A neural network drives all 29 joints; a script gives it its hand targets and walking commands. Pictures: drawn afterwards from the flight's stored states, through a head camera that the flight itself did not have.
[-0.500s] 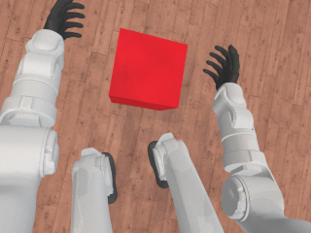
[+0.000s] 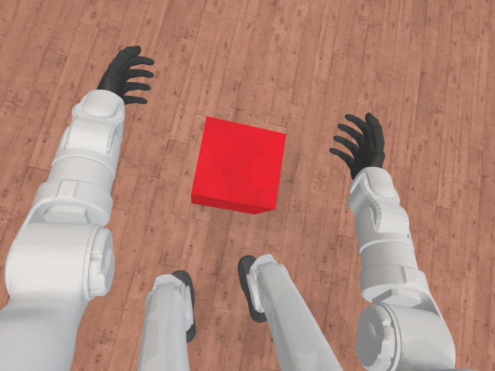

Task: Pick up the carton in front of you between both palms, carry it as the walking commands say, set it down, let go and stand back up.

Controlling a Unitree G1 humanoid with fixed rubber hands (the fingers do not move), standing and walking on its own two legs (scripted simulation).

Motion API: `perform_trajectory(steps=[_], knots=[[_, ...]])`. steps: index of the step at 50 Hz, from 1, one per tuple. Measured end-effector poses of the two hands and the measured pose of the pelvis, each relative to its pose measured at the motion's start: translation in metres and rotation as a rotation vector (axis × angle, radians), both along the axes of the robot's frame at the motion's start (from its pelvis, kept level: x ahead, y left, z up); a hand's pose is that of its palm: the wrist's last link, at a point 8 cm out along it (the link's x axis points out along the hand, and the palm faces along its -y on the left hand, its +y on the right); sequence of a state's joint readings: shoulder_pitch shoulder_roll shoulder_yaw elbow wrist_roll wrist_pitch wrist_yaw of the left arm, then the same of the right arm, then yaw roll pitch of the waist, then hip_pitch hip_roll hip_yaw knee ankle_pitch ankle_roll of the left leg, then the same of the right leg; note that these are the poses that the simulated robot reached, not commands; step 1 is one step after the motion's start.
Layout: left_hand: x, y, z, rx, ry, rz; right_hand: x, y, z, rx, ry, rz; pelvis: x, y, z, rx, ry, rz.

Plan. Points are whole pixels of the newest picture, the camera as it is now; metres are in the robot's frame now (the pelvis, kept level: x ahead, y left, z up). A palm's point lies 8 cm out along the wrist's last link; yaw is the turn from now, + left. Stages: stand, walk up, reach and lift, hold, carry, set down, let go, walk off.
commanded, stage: let go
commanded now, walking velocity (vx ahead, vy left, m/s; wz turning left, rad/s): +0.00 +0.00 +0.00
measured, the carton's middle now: (234, 172) +0.48 -0.11 -0.50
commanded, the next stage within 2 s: stand in 1.34 s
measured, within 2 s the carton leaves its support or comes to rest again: neither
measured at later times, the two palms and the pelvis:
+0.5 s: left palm (36, 221) +0.36 +0.18 +0.03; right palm (449, 223) +0.29 -0.25 +0.06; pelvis +0.07 -0.02 +0.12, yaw +3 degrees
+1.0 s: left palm out of the picture +0.25 +0.22 +0.09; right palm (477, 236) +0.28 -0.24 +0.09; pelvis +0.11 -0.02 +0.16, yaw +2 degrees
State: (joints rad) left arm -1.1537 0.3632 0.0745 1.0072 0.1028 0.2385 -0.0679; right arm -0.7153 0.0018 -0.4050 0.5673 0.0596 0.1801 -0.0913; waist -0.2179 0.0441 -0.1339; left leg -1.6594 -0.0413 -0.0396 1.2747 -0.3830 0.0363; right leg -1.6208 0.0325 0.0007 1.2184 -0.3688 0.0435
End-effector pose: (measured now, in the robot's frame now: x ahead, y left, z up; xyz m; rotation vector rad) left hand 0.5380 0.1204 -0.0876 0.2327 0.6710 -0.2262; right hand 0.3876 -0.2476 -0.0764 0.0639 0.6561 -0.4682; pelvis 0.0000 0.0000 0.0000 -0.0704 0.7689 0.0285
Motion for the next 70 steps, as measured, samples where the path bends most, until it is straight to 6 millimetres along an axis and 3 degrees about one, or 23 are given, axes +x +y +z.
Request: perform_trajectory(steps=[5, 10, 17, 23, 29, 35, 41, 52, 67, 70], knots=[[-0.026, 0.014, 0.016, 0.014, -0.005, 0.064, -0.012, 0.01, 0.02, -0.01, 0.029, 0.088, 0.01, -0.001, 0.024, 0.012, -0.03, 0.006], [-0.077, 0.031, 0.034, 0.033, 0.006, 0.184, -0.037, 0.017, 0.049, -0.027, 0.081, 0.219, 0.023, -0.005, 0.054, 0.028, -0.106, 0.019], [-0.139, 0.05, 0.076, 0.053, 0.005, 0.322, -0.062, 0.013, 0.095, -0.042, 0.129, 0.384, 0.043, -0.012, 0.092, 0.056, -0.265, 0.032], [-0.17, 0.058, 0.106, 0.055, 0.009, 0.346, -0.087, 0.004, 0.125, -0.048, 0.147, 0.448, 0.065, -0.018, 0.115, 0.071, -0.399, 0.027], [-0.188, 0.062, 0.124, 0.061, 0.03, 0.324, -0.111, -0.002, 0.145, -0.046, 0.16, 0.445, 0.086, -0.023, 0.13, 0.075, -0.505, 0.011], [-0.206, 0.067, 0.138, 0.064, 0.048, 0.309, -0.121, -0.002, 0.155, -0.04, 0.169, 0.434, 0.101, -0.024, 0.141, 0.076, -0.583, -0.001], [-0.236, 0.08, 0.155, 0.066, 0.064, 0.322, -0.114, 0.0, 0.16, -0.044, 0.154, 0.446, 0.109, -0.022, 0.15, 0.076, -0.644, -0.005], [-0.294, 0.102, 0.175, 0.066, 0.078, 0.363, -0.109, 0.002, 0.166, -0.072, 0.145, 0.461, 0.103, -0.02, 0.154, 0.089, -0.761, 0.002], [-0.308, 0.085, 0.172, 0.06, 0.084, 0.343, -0.133, -0.008, 0.171, -0.106, 0.187, 0.449, 0.078, -0.029, 0.149, 0.097, -0.88, 0.0], [-0.316, 0.096, 0.167, 0.133, 0.095, 0.35, -0.136, -0.018, 0.162, -0.144, 0.182, 0.445, 0.077, -0.029, 0.148, 0.09, -0.838, 0.004]])
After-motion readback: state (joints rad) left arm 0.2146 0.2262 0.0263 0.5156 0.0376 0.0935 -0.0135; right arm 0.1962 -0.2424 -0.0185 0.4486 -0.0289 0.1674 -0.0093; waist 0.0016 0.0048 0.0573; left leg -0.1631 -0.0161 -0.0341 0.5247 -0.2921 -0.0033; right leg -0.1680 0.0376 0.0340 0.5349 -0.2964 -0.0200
